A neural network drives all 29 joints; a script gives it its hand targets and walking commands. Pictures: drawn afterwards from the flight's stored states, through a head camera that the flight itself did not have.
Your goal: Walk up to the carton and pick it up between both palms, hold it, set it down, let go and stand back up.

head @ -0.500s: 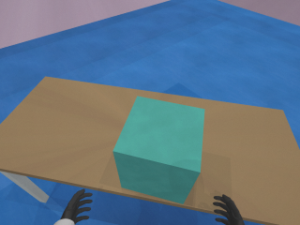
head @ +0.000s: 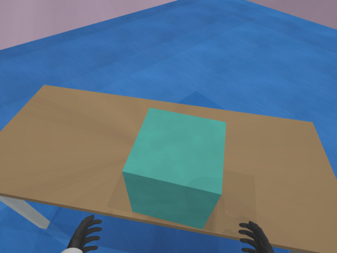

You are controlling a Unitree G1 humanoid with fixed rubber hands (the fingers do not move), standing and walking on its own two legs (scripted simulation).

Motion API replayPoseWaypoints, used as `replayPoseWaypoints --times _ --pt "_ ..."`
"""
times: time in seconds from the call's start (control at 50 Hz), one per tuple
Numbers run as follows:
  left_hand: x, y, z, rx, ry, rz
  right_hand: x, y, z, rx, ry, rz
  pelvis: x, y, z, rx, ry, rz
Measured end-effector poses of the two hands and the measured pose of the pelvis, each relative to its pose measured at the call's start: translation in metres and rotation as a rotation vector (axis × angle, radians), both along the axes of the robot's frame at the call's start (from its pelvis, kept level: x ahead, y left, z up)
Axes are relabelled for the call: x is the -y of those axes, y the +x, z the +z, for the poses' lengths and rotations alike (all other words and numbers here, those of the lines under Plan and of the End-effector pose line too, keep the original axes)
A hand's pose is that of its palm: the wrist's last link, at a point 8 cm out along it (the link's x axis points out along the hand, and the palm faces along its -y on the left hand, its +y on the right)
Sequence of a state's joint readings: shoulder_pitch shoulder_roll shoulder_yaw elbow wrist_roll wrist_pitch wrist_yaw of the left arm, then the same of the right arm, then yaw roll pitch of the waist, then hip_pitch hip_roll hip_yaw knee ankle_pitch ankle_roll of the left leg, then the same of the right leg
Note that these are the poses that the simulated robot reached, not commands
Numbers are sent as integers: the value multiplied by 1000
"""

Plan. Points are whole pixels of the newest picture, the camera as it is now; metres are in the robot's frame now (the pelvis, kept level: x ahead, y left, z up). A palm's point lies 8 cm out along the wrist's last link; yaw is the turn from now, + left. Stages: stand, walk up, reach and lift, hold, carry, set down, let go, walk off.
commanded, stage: let go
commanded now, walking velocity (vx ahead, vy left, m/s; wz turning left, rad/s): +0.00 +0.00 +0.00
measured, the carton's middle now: (176, 169) +0.36 -0.01 -0.07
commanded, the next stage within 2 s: stand in 0.14 s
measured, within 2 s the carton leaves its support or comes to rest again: neither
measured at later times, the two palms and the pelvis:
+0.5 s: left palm out of the picture +0.06 +0.30 -0.10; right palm out of the picture +0.08 -0.29 -0.10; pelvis -0.01 +0.01 +0.00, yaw +1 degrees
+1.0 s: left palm out of the picture +0.00 +0.29 -0.12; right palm out of the picture +0.02 -0.28 -0.12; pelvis -0.04 +0.00 +0.00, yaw +1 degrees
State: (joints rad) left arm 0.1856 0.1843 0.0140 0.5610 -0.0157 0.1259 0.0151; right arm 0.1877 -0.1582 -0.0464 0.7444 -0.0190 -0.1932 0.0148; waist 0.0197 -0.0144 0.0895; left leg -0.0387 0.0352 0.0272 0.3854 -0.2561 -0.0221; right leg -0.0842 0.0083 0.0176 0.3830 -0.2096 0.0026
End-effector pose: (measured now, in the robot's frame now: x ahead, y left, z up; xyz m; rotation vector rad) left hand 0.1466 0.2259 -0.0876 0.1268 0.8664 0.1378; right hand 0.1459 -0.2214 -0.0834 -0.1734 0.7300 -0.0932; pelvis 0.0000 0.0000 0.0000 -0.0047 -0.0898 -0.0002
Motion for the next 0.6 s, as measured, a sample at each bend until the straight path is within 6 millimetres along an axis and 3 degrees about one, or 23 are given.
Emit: replayPoseWaypoints --times 0.16,0.24,0.42,0.6 --pt "-3 2 0 2 12 -15 -1 -2 0 1 -2 -6 -2 -1 0 -1 0 -6" --pt "-18 -6 -2 26 64 -47 14 -12 -8 -106 -58 2 -3 -2 -3 -28 1 4" --pt "-65 -62 -11 -107 158 2 62 -51 -15 -256 -161 -48 -6 -6 -4 -20 2 17" --pt "-75 -108 -20 -233 169 18 65 -83 -22 -352 -163 -48 -7 -16 -1 -14 2 22"
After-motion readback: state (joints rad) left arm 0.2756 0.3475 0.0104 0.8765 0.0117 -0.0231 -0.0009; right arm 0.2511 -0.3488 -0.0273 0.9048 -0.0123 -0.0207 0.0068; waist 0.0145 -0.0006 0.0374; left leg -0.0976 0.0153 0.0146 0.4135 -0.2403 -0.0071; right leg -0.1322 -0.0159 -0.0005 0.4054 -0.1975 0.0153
